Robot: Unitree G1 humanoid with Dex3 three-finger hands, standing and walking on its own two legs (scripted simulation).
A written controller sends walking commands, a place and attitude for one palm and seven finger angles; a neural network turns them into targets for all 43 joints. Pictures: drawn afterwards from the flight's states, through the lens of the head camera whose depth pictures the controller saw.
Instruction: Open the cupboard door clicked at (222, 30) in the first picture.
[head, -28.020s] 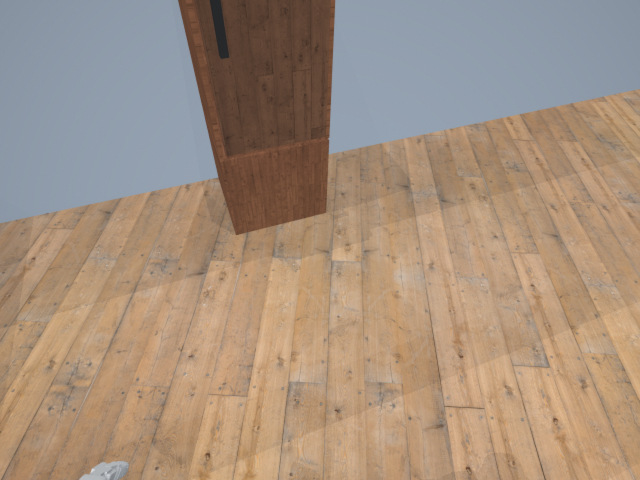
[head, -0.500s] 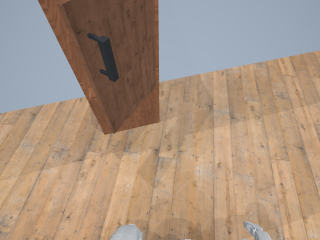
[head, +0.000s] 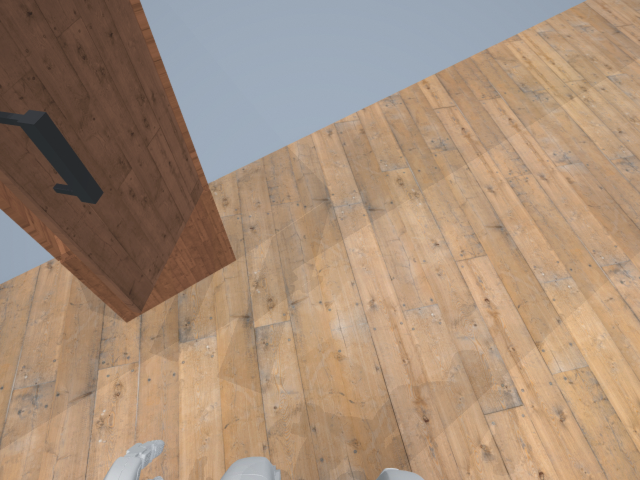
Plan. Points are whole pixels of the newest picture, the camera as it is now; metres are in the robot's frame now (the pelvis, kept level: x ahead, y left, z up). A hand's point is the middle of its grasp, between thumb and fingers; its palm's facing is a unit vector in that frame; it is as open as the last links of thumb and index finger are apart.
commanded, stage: walk to a spot facing it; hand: left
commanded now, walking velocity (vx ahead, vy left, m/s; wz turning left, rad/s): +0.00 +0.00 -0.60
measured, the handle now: (50, 159) +0.48 +0.39 +0.10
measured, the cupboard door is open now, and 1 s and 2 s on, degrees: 42 42 42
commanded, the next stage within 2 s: none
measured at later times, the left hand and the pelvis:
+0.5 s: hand (227, 434) +0.19 +0.15 -0.15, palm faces -0.31 -0.93 -0.22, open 7.4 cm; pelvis +0.02 -0.01 +0.01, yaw -18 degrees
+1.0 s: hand (283, 351) +0.31 +0.08 -0.15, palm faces -0.57 -0.81 -0.15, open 7.4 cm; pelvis +0.14 -0.04 +0.02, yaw -37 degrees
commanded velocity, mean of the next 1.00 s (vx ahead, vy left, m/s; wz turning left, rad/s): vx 0.20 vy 0.00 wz -0.57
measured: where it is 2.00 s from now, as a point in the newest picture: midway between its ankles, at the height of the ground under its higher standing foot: (462, 381)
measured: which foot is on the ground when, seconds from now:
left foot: up 0.00-0.18, down 0.20-0.50, up 0.52-0.80, down 0.82-1.00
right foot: down 0.00-0.20, up 0.22-0.48, down 0.50-0.82, up 0.84-1.00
